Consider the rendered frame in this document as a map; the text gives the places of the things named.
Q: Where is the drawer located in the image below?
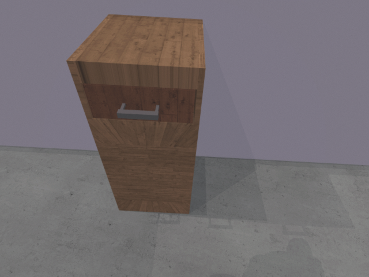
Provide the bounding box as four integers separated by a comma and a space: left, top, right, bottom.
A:
82, 83, 195, 123

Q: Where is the cabinet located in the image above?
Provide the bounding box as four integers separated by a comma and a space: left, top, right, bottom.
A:
66, 14, 206, 214

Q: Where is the handle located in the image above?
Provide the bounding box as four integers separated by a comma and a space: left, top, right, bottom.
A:
117, 103, 159, 120

